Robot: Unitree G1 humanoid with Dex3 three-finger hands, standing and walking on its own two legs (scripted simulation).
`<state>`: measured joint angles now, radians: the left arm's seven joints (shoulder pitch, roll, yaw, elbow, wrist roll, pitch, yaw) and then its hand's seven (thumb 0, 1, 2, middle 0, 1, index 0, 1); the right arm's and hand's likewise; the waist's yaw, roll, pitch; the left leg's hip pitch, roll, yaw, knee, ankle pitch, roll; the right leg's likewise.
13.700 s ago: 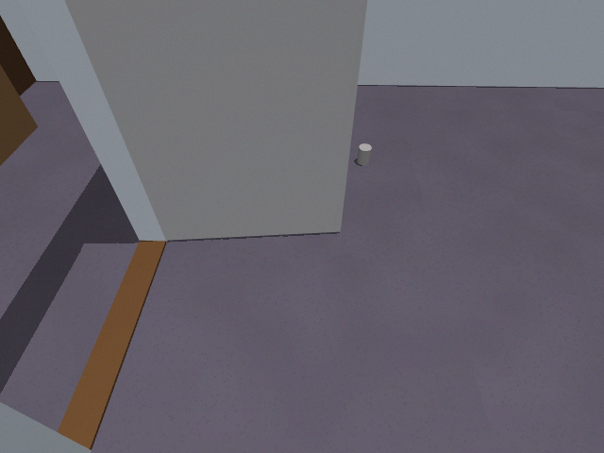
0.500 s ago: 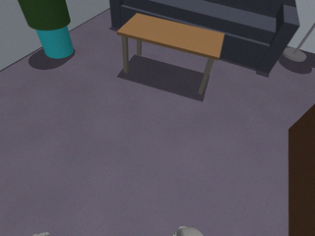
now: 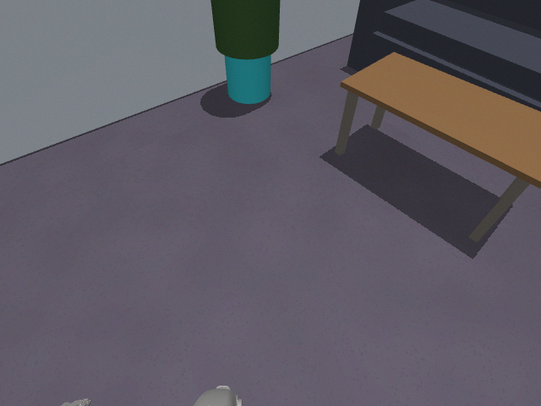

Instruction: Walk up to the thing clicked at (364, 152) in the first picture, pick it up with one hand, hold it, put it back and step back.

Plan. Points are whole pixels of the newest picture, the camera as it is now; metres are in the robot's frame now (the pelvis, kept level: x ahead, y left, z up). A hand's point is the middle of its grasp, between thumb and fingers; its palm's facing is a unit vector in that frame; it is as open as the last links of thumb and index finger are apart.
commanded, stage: walk up
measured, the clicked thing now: out of the picture +0.16 +1.50 -0.73
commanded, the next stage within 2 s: none
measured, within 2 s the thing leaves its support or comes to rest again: neither
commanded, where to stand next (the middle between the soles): +0.09 +0.00 m, yaw +79 degrees
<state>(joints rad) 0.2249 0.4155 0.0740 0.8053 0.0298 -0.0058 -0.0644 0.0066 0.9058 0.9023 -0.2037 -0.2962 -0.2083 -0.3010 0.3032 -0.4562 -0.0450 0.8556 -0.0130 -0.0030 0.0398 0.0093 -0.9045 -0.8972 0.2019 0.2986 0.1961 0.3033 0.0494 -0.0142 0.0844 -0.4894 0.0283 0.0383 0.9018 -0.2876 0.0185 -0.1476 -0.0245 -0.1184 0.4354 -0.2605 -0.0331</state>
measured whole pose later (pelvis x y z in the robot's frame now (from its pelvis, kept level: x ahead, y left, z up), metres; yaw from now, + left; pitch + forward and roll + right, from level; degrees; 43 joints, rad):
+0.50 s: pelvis +0.07 -0.08 -0.04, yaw +27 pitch -2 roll +0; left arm 0.19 0.39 0.04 0.72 0.01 0.00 0.02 0.00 0.91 0.90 -0.21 -0.30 -0.21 -0.30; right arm 0.15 -0.40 -0.07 0.60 -0.06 0.08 0.05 0.01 -0.90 -0.90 0.21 0.30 0.20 0.30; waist 0.01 0.04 0.17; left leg -0.58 -0.12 -0.14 0.93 -0.39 -0.01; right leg -0.40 -0.07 -0.06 0.80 -0.38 0.01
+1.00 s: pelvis +0.04 -0.07 -0.03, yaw +53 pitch -2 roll +1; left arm 0.26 0.48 0.07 0.82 0.02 0.00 -0.02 0.01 0.91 0.90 -0.20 -0.30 -0.21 -0.30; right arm 0.30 -0.42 -0.06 0.77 -0.02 0.03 0.03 0.01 -0.90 -0.90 0.21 0.30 0.20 0.30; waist -0.01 -0.05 0.08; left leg -0.36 -0.06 -0.13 0.73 -0.35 0.01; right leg -0.48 -0.09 -0.05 0.96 -0.49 -0.01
